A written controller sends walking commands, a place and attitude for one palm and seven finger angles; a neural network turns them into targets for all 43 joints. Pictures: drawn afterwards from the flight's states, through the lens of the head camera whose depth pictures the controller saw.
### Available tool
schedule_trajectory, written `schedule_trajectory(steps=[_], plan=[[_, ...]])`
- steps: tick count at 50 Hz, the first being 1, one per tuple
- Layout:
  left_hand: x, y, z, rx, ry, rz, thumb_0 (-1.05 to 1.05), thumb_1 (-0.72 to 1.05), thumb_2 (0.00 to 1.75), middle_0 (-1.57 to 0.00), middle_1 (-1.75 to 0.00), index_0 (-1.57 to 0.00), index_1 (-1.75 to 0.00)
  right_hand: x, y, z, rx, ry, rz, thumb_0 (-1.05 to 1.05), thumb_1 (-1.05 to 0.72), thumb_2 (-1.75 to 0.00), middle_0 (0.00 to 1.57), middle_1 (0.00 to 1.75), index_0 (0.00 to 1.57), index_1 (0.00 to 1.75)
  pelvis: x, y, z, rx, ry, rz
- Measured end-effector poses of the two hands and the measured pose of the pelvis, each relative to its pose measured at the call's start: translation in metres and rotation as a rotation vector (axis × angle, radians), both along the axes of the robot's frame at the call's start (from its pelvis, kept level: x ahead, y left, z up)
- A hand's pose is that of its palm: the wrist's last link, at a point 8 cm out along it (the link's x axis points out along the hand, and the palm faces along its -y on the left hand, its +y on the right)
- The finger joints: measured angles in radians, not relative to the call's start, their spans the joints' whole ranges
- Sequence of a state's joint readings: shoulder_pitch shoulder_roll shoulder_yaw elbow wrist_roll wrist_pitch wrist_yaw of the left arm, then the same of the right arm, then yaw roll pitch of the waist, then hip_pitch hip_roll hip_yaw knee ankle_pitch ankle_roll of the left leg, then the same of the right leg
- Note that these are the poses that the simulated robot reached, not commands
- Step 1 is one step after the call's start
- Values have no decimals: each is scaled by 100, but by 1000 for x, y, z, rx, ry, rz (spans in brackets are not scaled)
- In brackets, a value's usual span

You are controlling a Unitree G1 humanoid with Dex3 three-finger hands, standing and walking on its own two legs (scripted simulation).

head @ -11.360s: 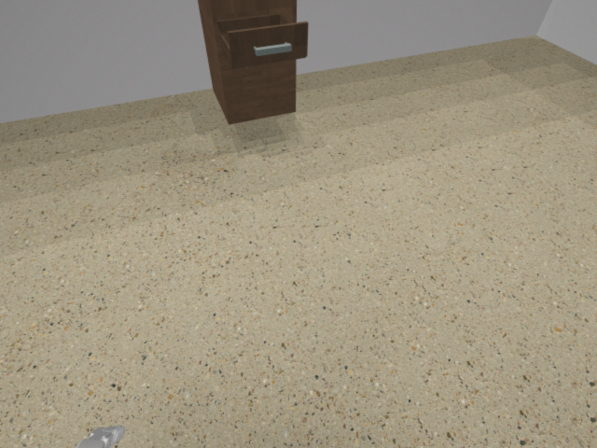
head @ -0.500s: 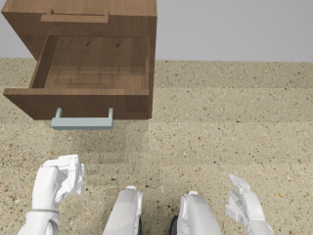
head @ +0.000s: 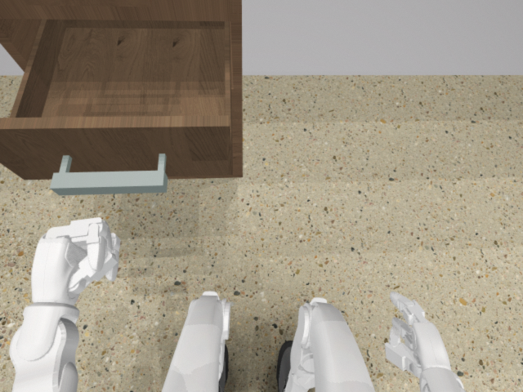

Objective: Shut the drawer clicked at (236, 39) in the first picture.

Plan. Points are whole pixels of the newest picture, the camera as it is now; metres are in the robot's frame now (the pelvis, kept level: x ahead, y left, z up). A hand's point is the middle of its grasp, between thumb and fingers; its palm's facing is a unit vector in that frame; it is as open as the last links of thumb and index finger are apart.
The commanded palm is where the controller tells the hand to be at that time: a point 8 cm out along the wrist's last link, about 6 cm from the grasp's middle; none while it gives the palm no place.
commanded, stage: bring the fist close to the handle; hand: left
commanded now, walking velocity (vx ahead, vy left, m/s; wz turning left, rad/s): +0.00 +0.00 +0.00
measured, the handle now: (113, 171) +0.44 +0.28 -0.04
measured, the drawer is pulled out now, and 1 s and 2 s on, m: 0.22 0.22 0.13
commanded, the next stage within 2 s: push the drawer shut in 0.88 s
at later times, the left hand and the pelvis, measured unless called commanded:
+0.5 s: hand (131, 233) +0.34 +0.23 -0.05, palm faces +0.06 -1.00 -0.04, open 3.3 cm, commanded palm +0.32 +0.26 -0.04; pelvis -0.01 +0.02 -0.04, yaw -1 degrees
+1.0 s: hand (137, 233) +0.34 +0.22 -0.04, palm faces +0.07 -1.00 -0.06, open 3.3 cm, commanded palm +0.32 +0.27 -0.04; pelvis +0.00 +0.01 -0.04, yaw -1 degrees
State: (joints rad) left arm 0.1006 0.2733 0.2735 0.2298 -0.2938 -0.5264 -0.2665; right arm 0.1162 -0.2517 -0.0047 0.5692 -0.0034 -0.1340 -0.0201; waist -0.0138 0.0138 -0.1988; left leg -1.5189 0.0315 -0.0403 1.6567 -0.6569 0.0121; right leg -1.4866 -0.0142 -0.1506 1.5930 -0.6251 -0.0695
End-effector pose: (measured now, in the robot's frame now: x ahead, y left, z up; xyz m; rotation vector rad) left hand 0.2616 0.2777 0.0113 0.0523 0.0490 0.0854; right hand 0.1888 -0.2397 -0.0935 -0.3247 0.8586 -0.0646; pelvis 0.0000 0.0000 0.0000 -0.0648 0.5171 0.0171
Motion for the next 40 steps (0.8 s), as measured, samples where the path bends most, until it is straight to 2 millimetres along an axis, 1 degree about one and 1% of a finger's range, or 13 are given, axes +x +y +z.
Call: schedule_trajectory(steps=[4,10,21,26,31,36,40], plan=[[6,0,-8,-3,-14,-12,1,90,90,-140,-160,-140,-160,-10,2,-9,-2,23,2,1,-90,-90,20,30,20,30,-4,4,-7,-3,8,-3],[17,-3,-27,-14,-6,-33,1,90,90,-140,-160,-140,-160,-19,7,-20,-12,46,1,1,-90,-90,20,30,20,30,-8,11,-18,-7,21,-7],[42,4,-47,-7,-25,-15,1,90,90,-140,-160,-140,-160,-20,16,-37,-21,86,15,1,-90,-90,20,30,20,30,-11,20,-34,-19,50,-7],[51,2,-56,-14,-12,-22,1,90,90,-140,-160,-140,-160,-20,18,-44,-20,109,16,1,-90,-90,20,30,20,30,-10,23,-38,-21,63,-7],[53,-2,-54,-11,-21,-26,2,90,90,-140,-160,-140,-160,-19,19,-48,-11,131,6,1,-90,-90,20,30,20,30,-8,23,-39,-20,68,-9],[47,-3,-48,3,-13,-16,1,90,90,-140,-160,-140,-160,-17,20,-49,6,146,2,1,-91,-90,20,30,20,30,-6,22,-36,-15,68,-9],[44,-2,-50,6,4,3,1,90,90,-140,-160,-140,-160,-14,19,-49,9,148,9,1,-90,-90,20,30,20,30,-5,19,-34,-12,68,-7]])
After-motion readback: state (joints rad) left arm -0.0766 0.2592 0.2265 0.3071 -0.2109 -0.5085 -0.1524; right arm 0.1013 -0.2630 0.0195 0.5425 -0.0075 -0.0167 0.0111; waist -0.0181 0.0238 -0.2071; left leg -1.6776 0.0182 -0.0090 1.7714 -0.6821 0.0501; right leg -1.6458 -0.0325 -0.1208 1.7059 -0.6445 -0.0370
